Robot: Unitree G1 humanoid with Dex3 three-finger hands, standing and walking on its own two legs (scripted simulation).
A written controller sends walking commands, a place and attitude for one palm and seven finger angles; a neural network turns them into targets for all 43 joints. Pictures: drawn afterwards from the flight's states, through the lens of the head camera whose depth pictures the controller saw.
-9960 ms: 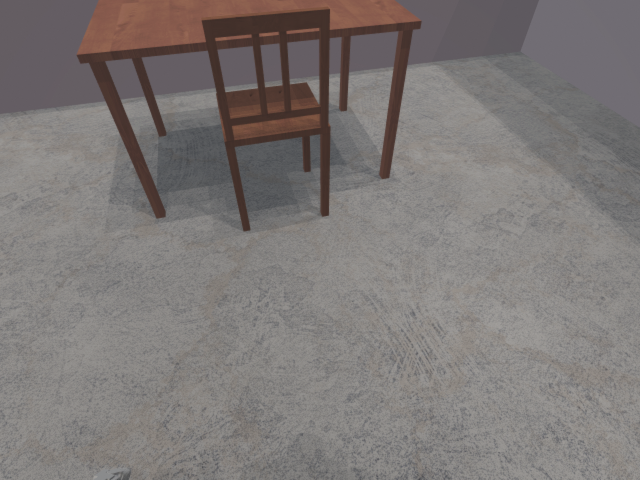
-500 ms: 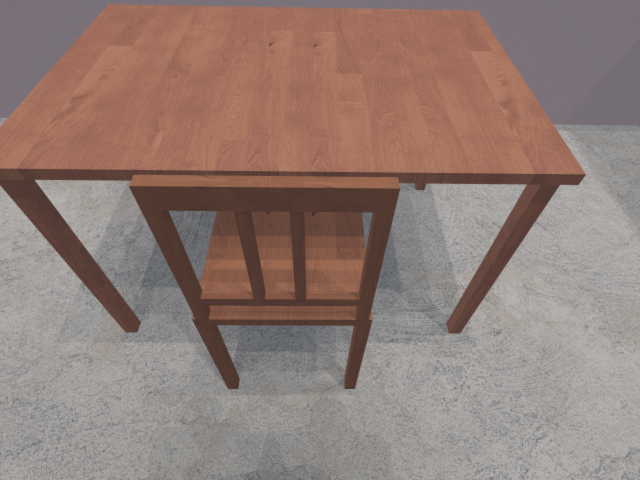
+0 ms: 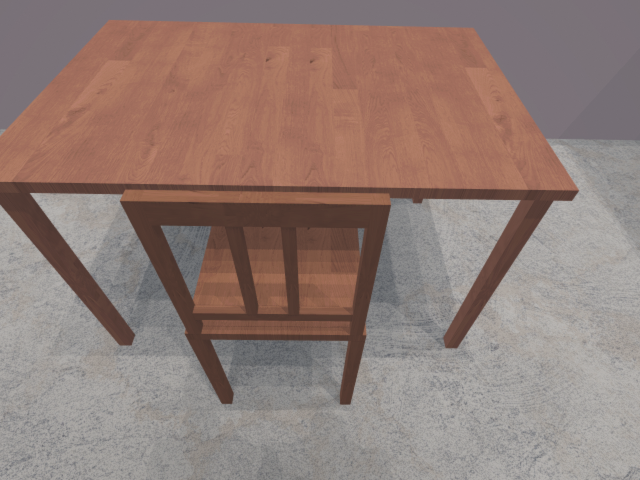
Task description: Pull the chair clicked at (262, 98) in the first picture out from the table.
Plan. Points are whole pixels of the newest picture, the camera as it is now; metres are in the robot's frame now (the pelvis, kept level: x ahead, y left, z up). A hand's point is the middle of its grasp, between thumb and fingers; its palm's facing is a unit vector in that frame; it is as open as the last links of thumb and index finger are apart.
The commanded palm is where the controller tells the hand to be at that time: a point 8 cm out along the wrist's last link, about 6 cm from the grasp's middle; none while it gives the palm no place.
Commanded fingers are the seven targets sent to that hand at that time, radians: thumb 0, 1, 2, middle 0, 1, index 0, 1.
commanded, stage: look again from close up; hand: left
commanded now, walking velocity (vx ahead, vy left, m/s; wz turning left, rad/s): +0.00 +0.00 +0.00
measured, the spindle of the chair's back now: (244, 271) +0.46 +0.17 -0.09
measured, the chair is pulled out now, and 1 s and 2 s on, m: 0.00 0.00 0.00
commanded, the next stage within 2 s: raise the hand toward the chair's back in 0.20 s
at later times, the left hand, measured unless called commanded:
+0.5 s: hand (183, 425) +0.19 +0.18 -0.03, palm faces +0.24 -0.96 -0.12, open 7.7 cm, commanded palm +0.11 +0.22 -0.07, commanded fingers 0.00 0.64 0.79 -0.17 -0.26 -0.17 -0.26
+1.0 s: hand (200, 466) +0.15 +0.16 -0.07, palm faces +0.01 -1.00 -0.03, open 11.7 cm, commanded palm +0.12 +0.22 -0.06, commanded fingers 0.00 0.06 0.54 -0.12 -0.17 -0.12 -0.17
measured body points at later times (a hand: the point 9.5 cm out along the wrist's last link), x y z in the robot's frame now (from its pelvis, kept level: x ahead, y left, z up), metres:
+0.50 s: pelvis -0.02 -0.02 -0.02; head +0.01 -0.03 +0.43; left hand +0.17 +0.23 -0.02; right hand +0.11 -0.27 -0.14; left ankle +0.01 +0.10 -0.74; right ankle -0.06 -0.12 -0.74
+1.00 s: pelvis -0.07 -0.04 -0.11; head -0.01 -0.03 +0.34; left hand +0.15 +0.21 -0.06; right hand +0.12 -0.24 -0.20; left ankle +0.01 +0.10 -0.74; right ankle -0.06 -0.12 -0.74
